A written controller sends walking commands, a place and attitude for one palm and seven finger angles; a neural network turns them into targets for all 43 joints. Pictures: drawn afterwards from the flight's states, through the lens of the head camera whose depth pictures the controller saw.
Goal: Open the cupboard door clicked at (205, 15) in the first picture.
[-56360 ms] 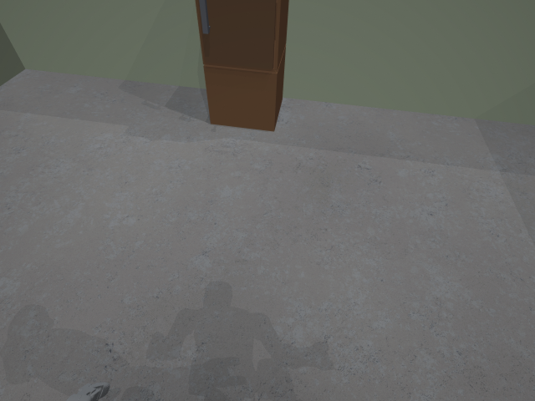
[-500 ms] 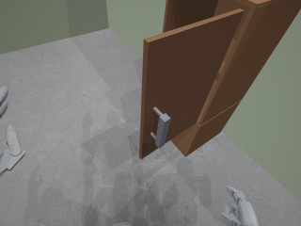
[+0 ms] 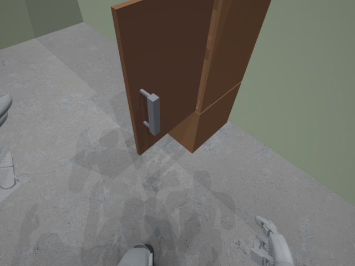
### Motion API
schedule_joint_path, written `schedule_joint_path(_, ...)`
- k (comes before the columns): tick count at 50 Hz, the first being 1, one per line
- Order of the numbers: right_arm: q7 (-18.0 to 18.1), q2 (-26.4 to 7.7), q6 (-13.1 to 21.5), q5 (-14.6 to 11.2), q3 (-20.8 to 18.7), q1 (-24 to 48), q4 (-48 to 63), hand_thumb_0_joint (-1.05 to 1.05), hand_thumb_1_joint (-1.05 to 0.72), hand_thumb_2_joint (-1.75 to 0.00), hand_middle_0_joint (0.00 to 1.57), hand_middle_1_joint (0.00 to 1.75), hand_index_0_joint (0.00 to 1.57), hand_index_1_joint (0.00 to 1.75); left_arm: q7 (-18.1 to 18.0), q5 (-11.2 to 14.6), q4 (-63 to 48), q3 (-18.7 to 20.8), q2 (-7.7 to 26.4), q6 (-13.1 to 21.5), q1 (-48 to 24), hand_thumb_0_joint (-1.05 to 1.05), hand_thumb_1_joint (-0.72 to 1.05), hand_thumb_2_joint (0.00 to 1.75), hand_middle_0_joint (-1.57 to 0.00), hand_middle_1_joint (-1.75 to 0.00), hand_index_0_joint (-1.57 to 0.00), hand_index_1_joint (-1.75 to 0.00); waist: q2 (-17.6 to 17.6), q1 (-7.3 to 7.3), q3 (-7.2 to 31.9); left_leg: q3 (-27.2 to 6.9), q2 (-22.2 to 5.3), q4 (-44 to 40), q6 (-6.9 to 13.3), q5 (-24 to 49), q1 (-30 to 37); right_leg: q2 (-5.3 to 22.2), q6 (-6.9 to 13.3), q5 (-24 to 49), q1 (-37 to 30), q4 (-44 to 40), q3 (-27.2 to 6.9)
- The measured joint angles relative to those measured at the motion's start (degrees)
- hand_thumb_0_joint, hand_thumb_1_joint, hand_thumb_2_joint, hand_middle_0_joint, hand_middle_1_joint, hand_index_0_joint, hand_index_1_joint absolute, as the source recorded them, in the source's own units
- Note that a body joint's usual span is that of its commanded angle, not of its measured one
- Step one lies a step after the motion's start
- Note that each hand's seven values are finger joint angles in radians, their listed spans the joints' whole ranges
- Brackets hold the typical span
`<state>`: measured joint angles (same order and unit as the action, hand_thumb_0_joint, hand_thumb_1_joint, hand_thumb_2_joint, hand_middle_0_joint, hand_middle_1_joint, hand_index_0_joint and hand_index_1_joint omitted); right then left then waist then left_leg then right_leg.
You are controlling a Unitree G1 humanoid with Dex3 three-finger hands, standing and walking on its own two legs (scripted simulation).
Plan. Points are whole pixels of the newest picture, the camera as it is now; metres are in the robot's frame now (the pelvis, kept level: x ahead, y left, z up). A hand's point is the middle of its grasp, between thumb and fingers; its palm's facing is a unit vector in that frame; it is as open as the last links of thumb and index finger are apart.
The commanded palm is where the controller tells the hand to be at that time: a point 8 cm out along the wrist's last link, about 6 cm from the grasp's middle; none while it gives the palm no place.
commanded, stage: stop stepping back and stand still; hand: left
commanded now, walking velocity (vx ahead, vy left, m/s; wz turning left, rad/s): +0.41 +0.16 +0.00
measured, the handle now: (149, 112) +0.58 +0.12 -0.07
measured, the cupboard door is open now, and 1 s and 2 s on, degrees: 92 92 92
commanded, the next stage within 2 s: let the arm hang, fingers relaxed in 1.26 s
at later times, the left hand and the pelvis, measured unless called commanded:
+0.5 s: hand out of the picture +0.16 +0.24 +0.20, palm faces +0.43 -0.74 -0.52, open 7.4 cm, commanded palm +0.11 +0.28 +0.19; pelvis -0.04 -0.02 +0.02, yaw +0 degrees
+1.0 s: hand out of the picture +0.14 +0.28 +0.17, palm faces +0.43 -0.76 -0.49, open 7.4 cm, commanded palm +0.08 +0.31 +0.19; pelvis -0.06 +0.01 +0.02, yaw +0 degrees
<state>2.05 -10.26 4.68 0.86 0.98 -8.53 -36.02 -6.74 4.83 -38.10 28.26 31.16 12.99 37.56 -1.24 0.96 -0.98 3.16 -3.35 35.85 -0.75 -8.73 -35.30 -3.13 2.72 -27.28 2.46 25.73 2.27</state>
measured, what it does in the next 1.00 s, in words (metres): steps on the spot: left foot, then left foot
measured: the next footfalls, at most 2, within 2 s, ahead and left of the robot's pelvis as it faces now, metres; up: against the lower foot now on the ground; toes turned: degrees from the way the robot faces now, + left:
left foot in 0.10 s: +0.11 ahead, +0.11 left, +0.00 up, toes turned +3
left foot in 0.54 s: +0.03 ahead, +0.11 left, +0.00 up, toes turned +5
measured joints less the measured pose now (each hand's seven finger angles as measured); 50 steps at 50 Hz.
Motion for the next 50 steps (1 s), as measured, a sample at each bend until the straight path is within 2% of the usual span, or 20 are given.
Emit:
schedule_joint_path(2,0.3,-0.5,-1.0,-1.0,-0.2,-4.4,-1.2,0.01,-0.9,-0.89,0.2,0.3,0.2,0.3,-0.2,-0.5,0.0,1.2,0.6,0.3,3.7,0.02,0.89,0.9,-0.22,-0.3,-0.22,-0.3,-1.3,-0.67,3.2,0.7,1.6,5.2,0.2,-2.8,2.7,1.2,-0.2,0.0,-1.1,0.1,-1.1)
schedule_joint_path(4,1.2,-1.7,-1.1,-1.5,-0.5,-8.1,-2.3,0.01,-0.9,-0.89,0.2,0.3,0.2,0.3,-0.8,-0.9,2.4,1.9,-0.3,0.5,4.1,0.02,0.89,0.9,-0.22,-0.31,-0.22,-0.3,-1.7,-1.12,6.0,1.8,2.8,3.2,0.9,-2.4,8.0,2.0,-0.3,-0.8,-1.8,1.0,-1.8)
schedule_joint_path(6,2.1,-3.4,-0.9,-1.6,-1.2,-9.7,-3.4,0.01,-0.9,-0.89,0.2,0.3,0.2,0.3,-1.5,-1.3,7.6,1.1,-2.6,0.3,0.5,0.01,0.89,0.9,-0.22,-0.31,-0.22,-0.3,-0.6,-0.5,7.4,1.8,3.6,-1.3,2.1,-4.7,12.2,2.5,-1.5,-1.8,-0.6,5.6,-0.9)
schedule_joint_path(8,2.5,-4.7,-0.9,-1.8,-2.0,-9.3,-4.6,0.01,-0.9,-0.89,0.2,0.3,0.2,0.3,-1.9,-1.6,14.6,-0.5,-5.6,-0.9,-5.9,0.01,0.89,0.9,-0.22,-0.3,-0.22,-0.3,0.5,-0.05,6.6,1.6,4.1,-1.5,2.7,-4.4,13.3,3.3,-4.3,1.2,2.4,13.8,-0.3)
schedule_joint_path(10,2.3,-5.2,-0.5,-1.6,-2.3,-8.7,-4.7,0.02,-0.9,-0.89,0.2,0.3,0.2,0.3,-2.2,-1.7,20.0,-2.0,-7.9,-2.8,-10.5,0.01,0.89,0.9,-0.22,-0.3,-0.21,-0.3,1.6,0.72,5.9,1.3,4.1,-1.6,2.8,-2.8,13.6,3.1,-5.3,0.9,4.8,19.2,-0.6)
schedule_joint_path(12,2.1,-4.7,0.2,-1.5,-2.2,-7.8,-4.0,0.02,-0.9,-0.9,0.19,0.3,0.2,0.3,-2.1,-2.1,21.6,-3.4,-9.1,-4.2,-12.0,0.02,0.89,0.9,-0.21,-0.3,-0.21,-0.3,1.3,1.44,5.1,1.3,4.2,-2.7,2.4,-1.4,13.6,3.3,-4.5,-1.6,5.3,15.7,-0.9)
schedule_joint_path(14,2.0,-3.8,0.7,-1.4,-2.0,-6.9,-2.3,0.02,-0.9,-0.9,0.19,0.3,0.2,0.3,-1.6,-2.8,19.7,-4.7,-9.4,-4.5,-11.3,0.02,0.9,0.9,-0.21,-0.3,-0.21,-0.3,1.1,2.27,3.4,0.9,3.8,-1.4,1.8,-2.0,12.0,2.9,-1.4,-2.4,5.2,11.2,0.0)
schedule_joint_path(16,1.5,-3.2,0.6,-1.2,-2.1,-6.8,-2.0,0.02,-0.9,-0.89,0.19,0.3,0.2,0.3,-0.8,-3.2,15.8,-6.9,-9.9,-3.8,-8.4,0.02,0.9,0.9,-0.21,-0.3,-0.21,-0.3,1.4,2.61,2.5,-1.4,3.8,7.0,0.9,-7.2,8.9,1.9,0.8,0.1,5.2,9.8,1.2)
schedule_joint_path(18,0.9,-2.7,0.9,-1.3,-2.0,-7.4,-2.6,0.01,-0.9,-0.89,0.2,0.3,0.2,0.3,-0.2,-3.2,11.3,-7.9,-10.0,-2.2,-4.4,0.02,0.89,0.9,-0.21,-0.3,-0.21,-0.3,0.6,1.52,2.8,-2.1,4.2,16.7,0.2,-8.3,6.6,1.6,1.1,2.9,4.7,7.0,0.7)
schedule_joint_path(20,1.0,-2.1,1.1,-1.3,-1.9,-8.0,-2.8,0.01,-0.9,-0.89,0.2,0.3,0.2,0.3,-0.3,-3.5,8.4,-6.8,-9.0,0.0,-1.0,0.02,0.89,0.9,-0.22,-0.3,-0.21,-0.3,-0.6,0.32,3.2,-1.3,3.9,18.8,-0.1,-7.9,6.8,1.7,1.0,4.8,4.1,3.9,-0.5)
schedule_joint_path(24,2.1,-2.0,1.9,-1.1,-2.0,-8.7,-1.6,0.01,-0.9,-0.89,0.2,0.3,0.2,0.3,-1.5,-4.0,10.0,-3.4,-6.3,2.7,-2.8,0.02,0.89,0.9,-0.22,-0.31,-0.22,-0.3,-0.5,-0.76,2.8,1.2,2.8,6.8,0.8,-6.2,12.0,2.3,0.7,6.4,3.7,1.4,-0.3)
schedule_joint_path(27,2.4,-3.4,2.3,-1.0,-2.4,-7.7,-1.5,0.01,-0.9,-0.9,0.2,0.3,0.2,0.3,-2.4,-3.4,14.0,-2.7,-6.8,2.1,-6.8,0.01,0.89,0.9,-0.22,-0.3,-0.22,-0.3,1.8,-0.89,2.3,2.0,2.6,-4.4,2.1,-3.4,18.0,2.1,-0.2,4.8,4.9,4.2,0.6)
schedule_joint_path(28,2.4,-3.5,2.2,-1.0,-2.6,-6.8,-1.8,0.01,-0.9,-0.9,0.2,0.3,0.2,0.3,-2.5,-3.1,15.3,-2.6,-7.1,1.6,-7.8,0.01,0.89,0.9,-0.22,-0.3,-0.22,-0.3,1.9,-0.68,2.0,2.0,3.1,-5.6,2.4,-5.4,18.7,2.6,-0.6,3.8,5.8,6.1,0.6)
schedule_joint_path(30,2.2,-3.0,1.6,-1.3,-2.6,-4.9,-1.8,0.01,-0.9,-0.89,0.2,0.3,0.2,0.3,-2.7,-2.7,17.3,-3.1,-8.2,0.0,-9.2,0.01,0.89,0.9,-0.22,-0.3,-0.21,-0.3,1.2,-0.83,1.0,2.9,4.0,-4.7,2.9,-5.8,18.4,3.7,-2.4,3.6,7.5,9.9,-0.5)
schedule_joint_path(32,2.0,-2.0,1.9,-0.9,-2.1,-3.7,-1.3,0.01,-0.9,-0.89,0.2,0.3,0.2,0.3,-2.4,-2.8,17.5,-3.8,-8.8,-1.4,-9.0,0.02,0.89,0.9,-0.21,-0.3,-0.21,-0.3,0.7,-0.5,0.5,3.3,4.3,-4.2,3.1,-5.2,18.1,4.1,-3.1,3.2,8.3,11.4,-0.9)
schedule_joint_path(34,1.8,-0.9,2.6,-0.7,-1.2,-3.2,-0.6,0.01,-0.9,-0.89,0.2,0.3,0.2,0.3,-1.9,-3.2,15.7,-4.8,-8.8,-2.5,-8.6,0.02,0.9,0.9,-0.21,-0.3,-0.21,-0.3,-0.1,-0.38,0.0,3.1,4.3,-4.2,2.9,-4.8,17.5,4.1,-2.8,2.3,7.9,9.9,-0.7)
schedule_joint_path(36,1.6,-0.4,3.1,-0.7,-0.4,-2.7,0.0,0.01,-0.9,-0.89,0.2,0.3,0.2,0.3,-1.5,-3.5,13.0,-5.9,-9.3,-2.5,-8.0,0.02,0.9,0.9,-0.21,-0.3,-0.21,-0.3,0.5,-0.28,-0.9,2.2,3.5,-4.1,2.6,-4.3,16.9,3.0,-1.0,3.9,7.2,7.4,0.2)
schedule_joint_path(38,1.2,0.0,3.1,-0.7,0.2,-2.4,0.6,0.01,-0.9,-0.89,0.2,0.3,0.2,0.3,-1.3,-3.5,10.0,-6.4,-9.3,-1.9,-6.5,0.02,0.89,0.9,-0.21,-0.3,-0.21,-0.3,1.1,-0.23,-1.3,1.3,2.5,-4.4,2.3,-3.7,16.2,1.9,-0.5,5.9,6.8,4.9,0.9)
schedule_joint_path(43,1.2,0.2,1.5,-0.9,0.3,-2.6,0.9,0.01,-0.9,-0.89,0.2,0.3,0.2,0.3,-1.4,-2.7,6.8,-4.3,-7.1,-0.2,-3.1,0.02,0.89,0.9,-0.22,-0.3,-0.22,-0.3,1.2,-0.73,-0.9,1.3,1.8,-5.2,2.0,-3.1,16.2,1.1,-0.6,7.6,6.2,2.3,0.8)
schedule_joint_path(50,2.5,-1.3,0.8,-1.2,-0.2,-3.2,0.5,0.01,-0.9,-0.89,0.2,0.3,0.2,0.3,-1.7,-2.3,13.7,-3.8,-7.8,-2.5,-5.8,0.02,0.89,0.9,-0.22,-0.3,-0.21,-0.3,2.1,-1.06,-0.2,1.8,2.2,-8.2,2.8,-1.2,17.6,1.5,-1.5,9.4,5.2,-0.1,0.4)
